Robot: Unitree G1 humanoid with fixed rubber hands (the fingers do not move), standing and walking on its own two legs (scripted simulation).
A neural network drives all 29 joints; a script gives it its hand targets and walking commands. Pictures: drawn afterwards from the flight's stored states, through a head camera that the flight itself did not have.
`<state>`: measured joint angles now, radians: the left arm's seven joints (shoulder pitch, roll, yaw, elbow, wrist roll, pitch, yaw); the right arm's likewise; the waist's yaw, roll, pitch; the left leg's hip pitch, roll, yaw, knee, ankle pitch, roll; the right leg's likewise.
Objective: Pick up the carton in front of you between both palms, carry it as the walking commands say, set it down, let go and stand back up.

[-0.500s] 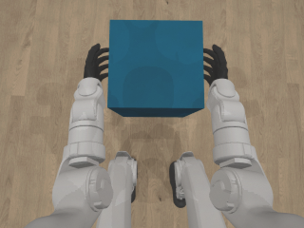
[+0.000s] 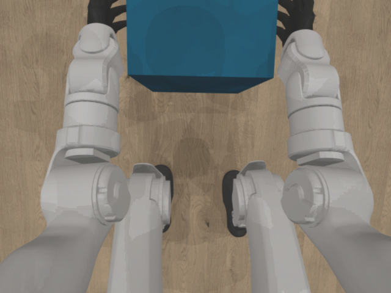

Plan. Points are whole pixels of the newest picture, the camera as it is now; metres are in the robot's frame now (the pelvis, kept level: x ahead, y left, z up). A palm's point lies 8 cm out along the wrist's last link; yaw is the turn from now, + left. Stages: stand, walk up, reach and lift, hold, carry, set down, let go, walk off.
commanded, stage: set down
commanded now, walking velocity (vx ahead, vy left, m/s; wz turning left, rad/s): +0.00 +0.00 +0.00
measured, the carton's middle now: (198, 32) +0.56 +0.01 -0.22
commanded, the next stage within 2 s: none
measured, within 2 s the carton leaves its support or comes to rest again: rests again in 0.34 s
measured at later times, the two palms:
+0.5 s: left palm (116, 27) +0.57 +0.17 -0.23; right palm (270, 35) +0.56 -0.13 -0.24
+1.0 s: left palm (114, 32) +0.56 +0.18 -0.24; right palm (271, 40) +0.55 -0.14 -0.24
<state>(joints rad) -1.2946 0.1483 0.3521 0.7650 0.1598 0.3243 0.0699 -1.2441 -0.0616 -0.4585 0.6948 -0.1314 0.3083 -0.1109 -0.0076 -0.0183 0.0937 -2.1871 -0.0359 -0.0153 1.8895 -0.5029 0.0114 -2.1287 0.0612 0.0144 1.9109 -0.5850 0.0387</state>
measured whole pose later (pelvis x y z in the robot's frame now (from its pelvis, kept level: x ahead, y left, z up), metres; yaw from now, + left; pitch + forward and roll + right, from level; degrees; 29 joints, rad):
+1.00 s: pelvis -0.02 +0.00 -0.09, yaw -1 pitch +31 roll -2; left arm -1.60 0.36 0.31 1.04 0.05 0.24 -0.06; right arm -1.54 -0.20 -0.40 0.93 -0.05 0.23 -0.03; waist 0.01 -0.02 0.51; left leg -2.22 -0.02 -0.01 2.22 -0.55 0.01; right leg -2.16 0.10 0.00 2.25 -0.64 0.04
